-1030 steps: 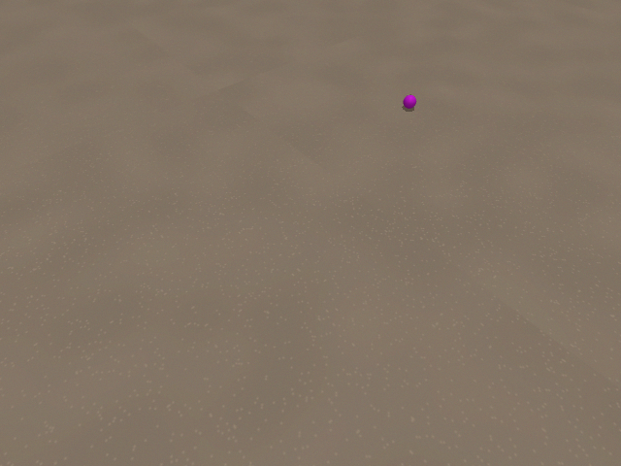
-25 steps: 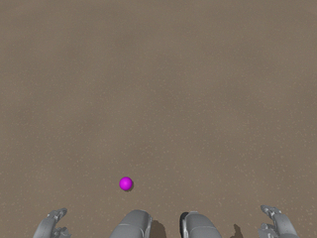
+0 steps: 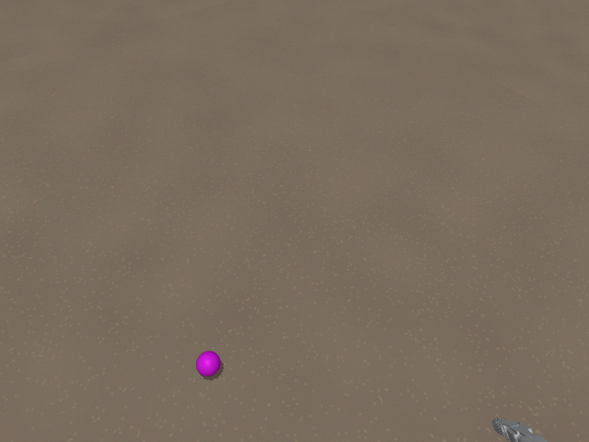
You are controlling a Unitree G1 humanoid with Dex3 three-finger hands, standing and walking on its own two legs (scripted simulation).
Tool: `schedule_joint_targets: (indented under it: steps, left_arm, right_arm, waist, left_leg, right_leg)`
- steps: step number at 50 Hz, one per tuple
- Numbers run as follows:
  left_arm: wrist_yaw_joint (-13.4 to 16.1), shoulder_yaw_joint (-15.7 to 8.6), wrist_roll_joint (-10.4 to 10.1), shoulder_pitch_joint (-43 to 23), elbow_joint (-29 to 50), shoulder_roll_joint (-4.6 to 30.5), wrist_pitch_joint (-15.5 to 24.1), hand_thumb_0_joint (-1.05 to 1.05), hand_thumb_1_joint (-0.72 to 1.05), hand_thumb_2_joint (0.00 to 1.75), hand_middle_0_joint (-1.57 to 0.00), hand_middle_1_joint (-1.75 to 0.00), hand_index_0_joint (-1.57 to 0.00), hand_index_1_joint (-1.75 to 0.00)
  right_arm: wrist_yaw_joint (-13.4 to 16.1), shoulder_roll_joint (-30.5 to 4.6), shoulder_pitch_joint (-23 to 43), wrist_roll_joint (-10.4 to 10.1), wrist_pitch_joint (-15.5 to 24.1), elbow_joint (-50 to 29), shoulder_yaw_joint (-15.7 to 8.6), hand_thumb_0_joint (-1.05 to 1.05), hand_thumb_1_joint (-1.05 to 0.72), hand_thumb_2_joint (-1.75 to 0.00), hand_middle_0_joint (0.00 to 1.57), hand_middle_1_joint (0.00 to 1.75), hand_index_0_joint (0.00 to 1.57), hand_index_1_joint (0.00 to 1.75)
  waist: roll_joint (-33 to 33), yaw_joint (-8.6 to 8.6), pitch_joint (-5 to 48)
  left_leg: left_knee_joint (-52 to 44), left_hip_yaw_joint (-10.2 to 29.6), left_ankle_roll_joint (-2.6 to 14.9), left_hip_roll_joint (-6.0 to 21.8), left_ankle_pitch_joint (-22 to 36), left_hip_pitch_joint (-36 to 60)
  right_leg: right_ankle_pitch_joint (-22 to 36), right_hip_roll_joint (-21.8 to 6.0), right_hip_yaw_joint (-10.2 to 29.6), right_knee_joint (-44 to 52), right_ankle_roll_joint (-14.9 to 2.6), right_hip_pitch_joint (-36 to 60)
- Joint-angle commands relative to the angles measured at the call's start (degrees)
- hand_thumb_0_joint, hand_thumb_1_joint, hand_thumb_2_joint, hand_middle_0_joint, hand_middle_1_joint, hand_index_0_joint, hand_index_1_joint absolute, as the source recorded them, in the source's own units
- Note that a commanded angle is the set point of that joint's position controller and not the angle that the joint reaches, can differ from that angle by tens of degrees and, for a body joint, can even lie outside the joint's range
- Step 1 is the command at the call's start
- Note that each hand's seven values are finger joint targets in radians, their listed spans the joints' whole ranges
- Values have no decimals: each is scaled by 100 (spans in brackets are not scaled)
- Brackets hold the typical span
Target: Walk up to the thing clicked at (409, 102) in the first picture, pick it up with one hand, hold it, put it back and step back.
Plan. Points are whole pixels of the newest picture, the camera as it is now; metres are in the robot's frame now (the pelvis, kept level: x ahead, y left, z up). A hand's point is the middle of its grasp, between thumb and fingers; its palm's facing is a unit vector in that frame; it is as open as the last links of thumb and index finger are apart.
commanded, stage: walk up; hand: left
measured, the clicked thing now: (208, 363) +0.43 +0.27 -0.72
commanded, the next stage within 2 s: none
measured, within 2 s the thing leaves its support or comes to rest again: neither
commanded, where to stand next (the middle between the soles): +0.05 +0.02 m, yaw +1 degrees
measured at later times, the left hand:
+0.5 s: hand out of the picture +0.08 +0.31 -0.16, palm faces -0.02 -0.93 -0.36, open 7.4 cm
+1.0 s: hand out of the picture +0.07 +0.29 -0.16, palm faces -0.04 -0.93 -0.37, open 7.4 cm
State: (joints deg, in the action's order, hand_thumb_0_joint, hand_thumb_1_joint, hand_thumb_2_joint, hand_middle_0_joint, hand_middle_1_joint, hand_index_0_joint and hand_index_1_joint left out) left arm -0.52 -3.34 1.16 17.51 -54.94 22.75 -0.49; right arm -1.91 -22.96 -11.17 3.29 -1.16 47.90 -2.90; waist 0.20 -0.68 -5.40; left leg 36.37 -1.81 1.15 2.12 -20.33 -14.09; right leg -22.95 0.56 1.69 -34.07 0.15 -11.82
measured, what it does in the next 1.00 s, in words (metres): steps on the spot: left foot, then right foot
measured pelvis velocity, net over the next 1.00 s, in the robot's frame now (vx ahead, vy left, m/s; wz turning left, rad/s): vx -0.03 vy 0.03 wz -0.02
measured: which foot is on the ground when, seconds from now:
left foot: down 0.00-0.02, up 0.04-0.32, down 0.34-0.68, up 0.70-0.88, down 0.90-1.00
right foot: down 0.00-0.38, up 0.40-0.62, down 0.64-1.00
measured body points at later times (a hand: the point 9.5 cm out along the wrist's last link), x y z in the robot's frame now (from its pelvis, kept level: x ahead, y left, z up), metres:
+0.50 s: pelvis +0.01 +0.04 +0.00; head +0.04 +0.06 +0.44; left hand +0.08 +0.36 -0.13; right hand +0.11 -0.25 -0.11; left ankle +0.09 +0.17 -0.73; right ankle -0.02 -0.12 -0.70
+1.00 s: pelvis -0.03 +0.03 +0.00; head +0.02 +0.04 +0.44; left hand +0.07 +0.34 -0.13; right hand +0.05 -0.27 -0.12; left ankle -0.01 +0.13 -0.73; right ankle -0.02 -0.10 -0.71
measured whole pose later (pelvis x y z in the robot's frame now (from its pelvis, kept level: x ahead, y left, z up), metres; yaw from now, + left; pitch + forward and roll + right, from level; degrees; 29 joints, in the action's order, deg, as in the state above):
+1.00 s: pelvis -0.03 +0.03 +0.00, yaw -1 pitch -3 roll +1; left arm 1.0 -1.6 -0.1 7.7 -51.2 22.3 -2.0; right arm 0.2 -20.0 -9.2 1.1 0.1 53.4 -1.4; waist 2.9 -0.7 -10.0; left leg 36.1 -1.1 3.1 -3.8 -17.3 -16.0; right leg -29.3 -1.3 3.7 -47.0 -0.3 -19.8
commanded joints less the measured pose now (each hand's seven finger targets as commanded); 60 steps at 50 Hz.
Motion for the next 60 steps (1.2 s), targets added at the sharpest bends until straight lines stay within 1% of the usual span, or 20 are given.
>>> schedule_joint_targets:
  steps: [1, 3, 7, 16, 17, 18, 19, 20, 23, 31, 33, 34, 35, 38, 44, 46, 48, 51, 57, 60]
  left_arm:
    - [217, -465, 87, 663, 352, 1785, 575, 0, 90, 90, -20, -30, -20, -30]
    - [215, -529, 65, 498, 500, 2193, 521, 0, 90, 90, -20, -30, -20, -30]
    - [209, -352, -68, 254, 647, 1548, 583, 0, 90, 90, -20, -30, -20, -30]
    - [143, -141, -126, -265, 992, 1168, 220, 0, 90, 90, -20, -30, -20, -30]
    - [145, -73, -159, -52, 977, 977, 180, 0, 90, 90, -20, -30, -20, -30]
    - [155, -12, -237, 131, 968, 738, 140, 0, 90, 90, -20, -30, -20, -30]
    - [204, -48, -264, 336, 802, 900, 34, 0, 90, 90, -20, -30, -20, -30]
    - [240, -108, -223, 263, 619, 1184, -20, 0, 90, 90, -20, -30, -20, -30]
    - [136, -174, -181, 217, 433, 1244, 5, 0, 90, 90, -20, -30, -20, -30]
    - [75, -255, 15, 475, 66, 994, 76, 0, 90, 90, -20, -30, -20, -30]
    - [109, -372, 163, 56, 267, 1447, 176, 0, 90, 90, -20, -30, -20, -30]
    - [92, -449, 58, -586, 587, 1983, 26, 0, 90, 90, -20, -30, -20, -30]
    - [101, -431, 82, -900, 816, 1999, 11, 0, 90, 90, -20, -30, -20, -30]
    - [164, -279, 36, -821, 890, 1281, 23, 0, 90, 90, -20, -30, -20, -30]
    - [176, -179, -83, -847, 926, 1247, 8, 0, 90, 90, -20, -30, -20, -30]
    - [156, -13, -194, -583, 914, 731, 14, 0, 90, 90, -20, -30, -20, -30]
    - [253, -62, -187, -488, 650, 1011, -43, 0, 90, 90, -20, -30, -20, -30]
    - [157, -118, -185, -800, 430, 1091, 49, 0, 90, 90, -20, -30, -20, -30]
    - [195, -88, -47, -582, 104, 1024, 282, 0, 90, 90, -20, -30, -20, -30]
    - [189, -109, 15, -1233, 143, 1502, 337, 0, 90, 90, -20, -30, -20, -30]
  right_arm:
    - [11, -576, 19, -214, 47, -708, -104, 0, -90, -90, 20, 30, 20, 30]
    - [113, -1240, 447, -134, 55, -719, -323, 0, -90, -90, 20, 30, 20, 30]
    - [-15, -1119, 40, -212, 104, -445, -368, 0, -90, -90, 20, 30, 20, 30]
    - [122, -898, -365, -286, 258, 97, -347, 0, -90, -90, 20, 30, 20, 30]
    - [174, -1101, -458, -237, 299, 123, -386, 0, -90, -90, 20, 30, 20, 30]
    - [218, -1405, -500, -168, 358, 90, -426, 0, -90, -90, 20, 30, 20, 30]
    - [231, -1575, -141, -225, 382, -62, -381, 0, -90, -90, 20, 30, 20, 30]
    - [240, -1713, 214, -246, 362, -49, -426, 0, -90, -90, 20, 30, 20, 30]
    - [251, -1369, 565, -188, 356, -106, -289, 0, -90, -90, 20, 30, 20, 30]
    - [224, -1318, 576, -230, 188, -66, -308, 0, -90, -90, 20, 30, 20, 30]
    - [235, -774, 396, -351, 166, -82, -148, 0, -90, -90, 20, 30, 20, 30]
    - [346, -898, 773, -420, 99, -138, -208, 0, -90, -90, 20, 30, 20, 30]
    - [416, -979, 551, -385, 59, -122, -257, 0, -90, -90, 20, 30, 20, 30]
    - [401, -877, 250, -465, 114, -84, -236, 0, -90, -90, 20, 30, 20, 30]
    - [333, -737, -149, -344, 291, 130, -164, 0, -90, -90, 20, 30, 20, 30]
    - [367, -1229, -97, -165, 357, 135, -288, 0, -90, -90, 20, 30, 20, 30]
    - [333, -1644, 229, -232, 360, 38, -317, 0, -90, -90, 20, 30, 20, 30]
    - [317, -1137, 707, -193, 376, 77, -137, 0, -90, -90, 20, 30, 20, 30]
    - [197, -998, 638, -337, 182, 299, -80, 0, -90, -90, 20, 30, 20, 30]
    - [129, -862, 427, -262, 92, 503, -97, 0, -90, -90, 20, 30, 20, 30]
  waist:
    - [1244, -157, 548]
    - [716, -328, -218]
    - [677, -12, -235]
    - [751, 207, 419]
    - [257, 240, 554]
    - [-597, 169, 851]
    - [-795, 28, 831]
    - [-939, 16, 629]
    - [-980, -97, 386]
    - [-1118, -203, 781]
    - [439, -60, 544]
    - [1229, -121, -195]
    - [1291, -17, -153]
    - [1005, 138, 145]
    - [634, 150, 1290]
    - [-671, 24, 1433]
    - [-968, 67, 1219]
    - [-695, -48, 662]
    - [-497, -120, 703]
    - [443, 236, 266]
  left_leg:
    - [1781, 203, 166, -399, -1038, -2127]
    - [2192, 928, 80, 42, -1294, -2291]
    - [1861, 870, -37, -63, -195, -1924]
    - [-785, 21, -73, -302, 1828, 1041]
    - [-1040, 429, 56, 84, 2024, 1295]
    - [-1271, 1867, 364, 1147, 2374, 1252]
    - [-1746, 2925, 1039, 1897, 1348, 362]
    - [-2014, 3235, 1333, 2038, 313, -261]
    - [-1787, 1886, 882, 1252, 20, -260]
    - [-865, 1162, 669, 967, 382, -524]
    - [393, 525, 93, 239, 480, -1262]
    - [1504, 217, -27, -656, -848, -1437]
    - [2243, 469, -3, -481, -1472, -971]
    - [2419, 480, 170, -655, -1015, -1189]
    - [-1451, 112, 0, -324, 931, 84]
    - [-1535, 2161, 432, 909, 2717, 1574]
    - [-1330, 3070, 1469, 1935, 2716, 847]
    - [-1297, 1633, 986, 1049, 2766, 162]
    - [-959, 1084, 348, 524, 1363, -355]
    - [-529, 641, 42, -96, -533, -11]
  right_leg:
    - [1475, -1543, 2590, 1887, -625, 2125]
    - [605, -2626, 3692, 1916, -1816, 661]
    - [1688, -1368, 1419, 1741, -1070, 696]
    - [2433, -679, 238, -159, -610, -843]
    - [1840, -423, 283, -664, -454, -998]
    - [613, 31, 249, -1292, -235, -1161]
    - [-1084, 113, 415, -1826, -204, -781]
    - [-1229, -132, 501, -2079, -217, -518]
    - [-893, -163, 545, -1802, -264, -801]
    - [303, -51, -268, 588, -252, 239]
    - [365, -1157, 1775, 1462, -705, 222]
    - [2611, -1955, 2169, 1355, -1366, -878]
    - [3969, -2309, 2270, 1095, -1733, -1279]
    - [5574, -1441, 892, 366, -1362, -367]
    - [3613, -1151, 677, -690, -832, 685]
    - [840, -442, 379, -1432, -237, -978]
    - [-1390, -229, 514, -1721, -105, -972]
    - [-629, -236, 425, -1361, -168, -547]
    - [1223, -267, 163, 1027, -209, 846]
    - [-845, -1431, 1569, 1719, -746, -624]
